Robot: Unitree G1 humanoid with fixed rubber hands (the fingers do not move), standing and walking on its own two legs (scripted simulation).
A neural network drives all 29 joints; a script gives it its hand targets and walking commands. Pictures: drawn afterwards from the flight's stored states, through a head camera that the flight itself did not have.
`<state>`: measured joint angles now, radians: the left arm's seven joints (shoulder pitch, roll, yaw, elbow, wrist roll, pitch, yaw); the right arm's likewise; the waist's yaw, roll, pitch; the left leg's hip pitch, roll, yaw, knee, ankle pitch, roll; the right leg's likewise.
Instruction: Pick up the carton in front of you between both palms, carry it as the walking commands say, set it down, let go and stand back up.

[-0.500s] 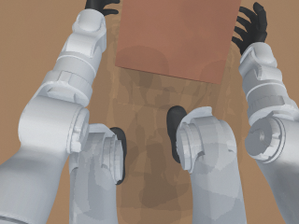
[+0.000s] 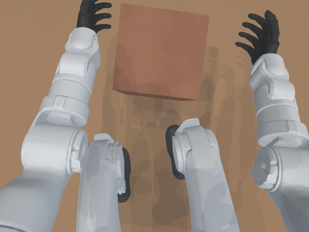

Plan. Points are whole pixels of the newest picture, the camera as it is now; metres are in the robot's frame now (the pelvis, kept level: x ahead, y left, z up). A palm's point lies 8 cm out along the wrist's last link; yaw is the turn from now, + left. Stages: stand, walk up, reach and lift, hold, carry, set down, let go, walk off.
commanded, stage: set down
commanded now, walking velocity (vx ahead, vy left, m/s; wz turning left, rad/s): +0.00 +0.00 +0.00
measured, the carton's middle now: (158, 63) +0.49 -0.08 -0.30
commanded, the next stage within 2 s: let go in 0.74 s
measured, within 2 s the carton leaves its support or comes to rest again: neither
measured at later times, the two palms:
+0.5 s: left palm out of the picture +0.55 +0.08 +0.02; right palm out of the picture +0.45 -0.30 +0.03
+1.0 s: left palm out of the picture +0.49 +0.11 +0.15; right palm out of the picture +0.41 -0.29 +0.15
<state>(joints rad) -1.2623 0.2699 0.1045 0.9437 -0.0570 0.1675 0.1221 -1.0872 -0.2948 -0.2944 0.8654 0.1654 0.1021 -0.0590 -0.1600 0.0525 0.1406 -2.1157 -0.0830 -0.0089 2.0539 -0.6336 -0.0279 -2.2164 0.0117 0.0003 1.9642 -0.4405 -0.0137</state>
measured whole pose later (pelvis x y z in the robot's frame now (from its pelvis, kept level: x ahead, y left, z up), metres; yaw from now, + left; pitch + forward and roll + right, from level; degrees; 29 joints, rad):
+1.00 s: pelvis +0.07 -0.01 +0.26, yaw +0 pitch +38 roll +3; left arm -0.66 0.08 0.20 0.67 0.12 0.13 0.12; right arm -0.56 -0.21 -0.30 0.65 -0.04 0.08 0.11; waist -0.10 0.03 -0.09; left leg -1.29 -0.07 -0.06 1.02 -0.40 -0.03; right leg -1.38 0.02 0.03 1.00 -0.28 -0.03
